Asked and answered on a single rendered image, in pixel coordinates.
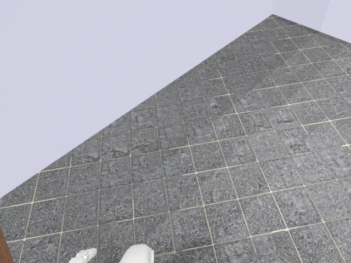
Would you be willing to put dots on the robot left thigh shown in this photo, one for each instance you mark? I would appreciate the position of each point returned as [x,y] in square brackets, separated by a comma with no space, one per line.
[139,253]

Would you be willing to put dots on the left robot hand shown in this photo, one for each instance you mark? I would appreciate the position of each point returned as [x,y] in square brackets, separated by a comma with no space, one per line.
[84,256]

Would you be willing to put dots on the cupboard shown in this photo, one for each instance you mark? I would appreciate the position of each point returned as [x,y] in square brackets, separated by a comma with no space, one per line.
[5,255]

